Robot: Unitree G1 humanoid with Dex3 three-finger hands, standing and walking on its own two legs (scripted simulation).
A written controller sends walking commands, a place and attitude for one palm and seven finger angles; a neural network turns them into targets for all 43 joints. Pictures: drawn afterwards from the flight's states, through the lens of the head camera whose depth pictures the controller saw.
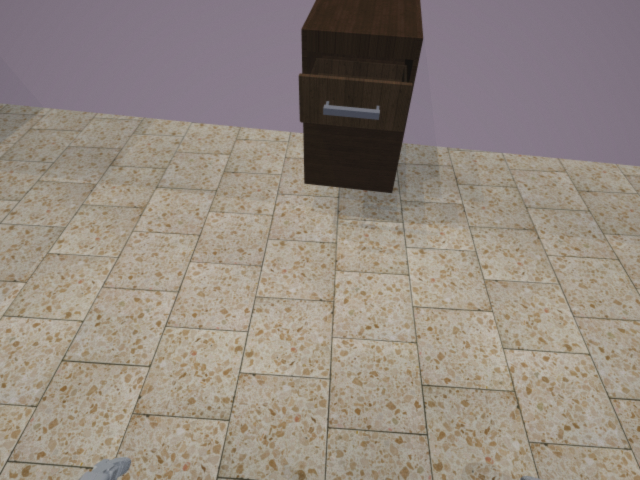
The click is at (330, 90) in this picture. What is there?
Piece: drawer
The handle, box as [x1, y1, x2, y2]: [323, 101, 379, 119]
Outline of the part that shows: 323,107 323,114 378,119 379,114 378,106 375,109 329,105 328,101 326,101 326,104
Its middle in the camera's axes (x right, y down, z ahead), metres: +0.11 -0.46 +1.36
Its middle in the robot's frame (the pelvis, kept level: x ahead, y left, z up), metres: +1.31 -0.04 -0.22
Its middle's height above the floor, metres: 0.55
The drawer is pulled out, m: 0.20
